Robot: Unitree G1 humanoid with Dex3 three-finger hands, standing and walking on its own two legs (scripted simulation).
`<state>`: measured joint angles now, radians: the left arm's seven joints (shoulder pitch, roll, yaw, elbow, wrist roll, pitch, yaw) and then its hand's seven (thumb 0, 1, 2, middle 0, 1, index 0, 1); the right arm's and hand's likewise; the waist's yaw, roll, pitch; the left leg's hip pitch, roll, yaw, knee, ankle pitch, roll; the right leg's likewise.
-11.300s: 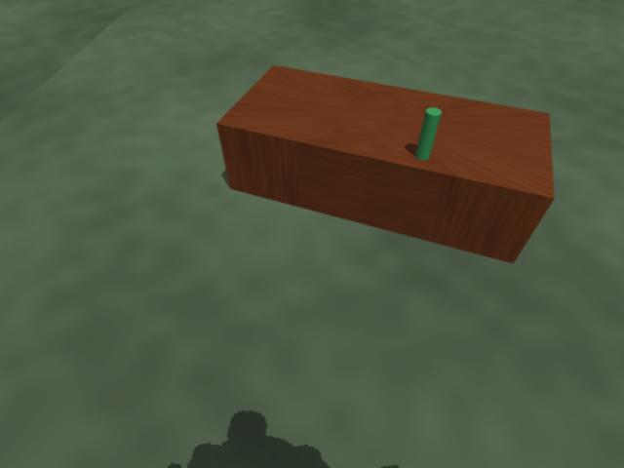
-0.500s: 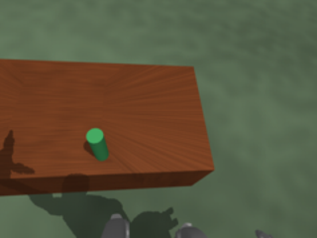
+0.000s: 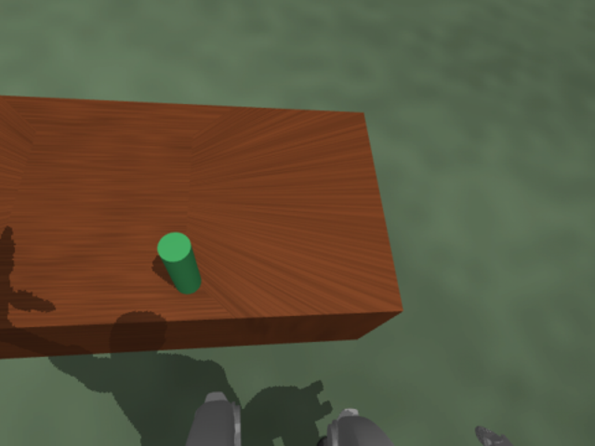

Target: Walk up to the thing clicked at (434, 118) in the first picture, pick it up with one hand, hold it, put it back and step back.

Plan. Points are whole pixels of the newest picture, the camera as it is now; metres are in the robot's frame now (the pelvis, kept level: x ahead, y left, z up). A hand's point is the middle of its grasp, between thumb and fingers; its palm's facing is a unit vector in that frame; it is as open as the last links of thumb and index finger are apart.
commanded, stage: go down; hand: left
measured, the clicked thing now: (182, 266) +0.43 +0.19 -0.24
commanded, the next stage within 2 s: none
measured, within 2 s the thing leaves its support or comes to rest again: neither
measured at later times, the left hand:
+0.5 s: hand out of the picture +0.36 +0.40 +0.02, palm faces +0.18 -0.98 -0.06, open 17.4 cm
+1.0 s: hand out of the picture +0.37 +0.40 +0.02, palm faces +0.18 -0.98 -0.03, open 17.3 cm
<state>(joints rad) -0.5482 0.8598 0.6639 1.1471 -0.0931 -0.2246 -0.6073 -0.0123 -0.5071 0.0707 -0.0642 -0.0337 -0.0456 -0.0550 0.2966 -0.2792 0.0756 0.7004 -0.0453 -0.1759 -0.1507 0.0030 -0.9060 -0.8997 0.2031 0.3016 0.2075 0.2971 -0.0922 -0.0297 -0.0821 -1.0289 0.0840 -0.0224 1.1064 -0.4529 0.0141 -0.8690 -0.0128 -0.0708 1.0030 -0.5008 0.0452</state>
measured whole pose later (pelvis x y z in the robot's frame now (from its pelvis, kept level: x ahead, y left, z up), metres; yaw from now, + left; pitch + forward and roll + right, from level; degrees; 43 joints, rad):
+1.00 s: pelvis -0.01 +0.00 -0.01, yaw +0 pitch +22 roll -6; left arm -0.56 0.86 0.70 1.11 -0.15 -0.25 -0.65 -0.01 -0.48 0.05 -0.06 -0.02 -0.05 -0.04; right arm 0.28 -0.28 0.09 0.70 -0.04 -0.18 -0.16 0.00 -0.91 -0.90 0.20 0.30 0.21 0.30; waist -0.09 -0.03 -0.09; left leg -1.09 0.08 -0.04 1.16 -0.46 0.01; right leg -0.93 -0.01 -0.08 1.06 -0.52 0.04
